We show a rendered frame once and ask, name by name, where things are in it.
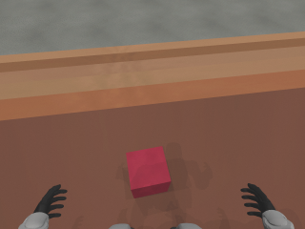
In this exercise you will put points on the carton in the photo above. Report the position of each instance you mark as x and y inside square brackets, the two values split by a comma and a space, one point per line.
[148, 172]

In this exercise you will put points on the left robot forearm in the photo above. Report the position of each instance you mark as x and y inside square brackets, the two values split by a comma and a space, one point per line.
[38, 220]

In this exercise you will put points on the right robot hand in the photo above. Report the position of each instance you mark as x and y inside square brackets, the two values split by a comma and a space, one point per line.
[263, 204]

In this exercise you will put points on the left robot hand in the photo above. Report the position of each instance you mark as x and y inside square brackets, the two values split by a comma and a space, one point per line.
[44, 206]

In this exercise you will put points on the right robot forearm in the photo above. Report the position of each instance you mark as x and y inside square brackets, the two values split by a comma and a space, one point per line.
[273, 219]

